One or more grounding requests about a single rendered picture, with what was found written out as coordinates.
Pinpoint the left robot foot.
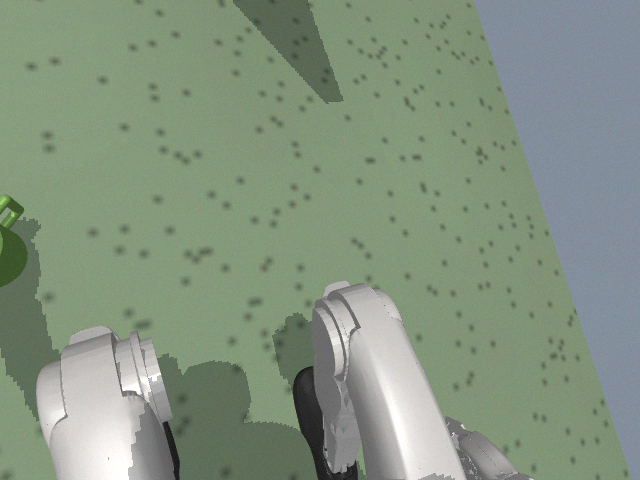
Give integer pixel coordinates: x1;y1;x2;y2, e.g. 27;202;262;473
163;421;180;480

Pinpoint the right robot hand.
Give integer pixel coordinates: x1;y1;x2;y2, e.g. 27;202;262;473
444;416;520;480

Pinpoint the right robot foot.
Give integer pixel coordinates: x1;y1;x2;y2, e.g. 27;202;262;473
293;366;358;480

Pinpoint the mug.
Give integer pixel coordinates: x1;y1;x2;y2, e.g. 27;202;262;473
0;195;28;287

